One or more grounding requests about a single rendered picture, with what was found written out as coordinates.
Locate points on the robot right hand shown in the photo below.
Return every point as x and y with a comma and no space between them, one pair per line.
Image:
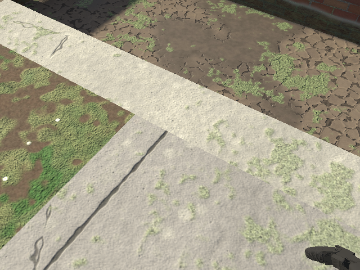
339,257

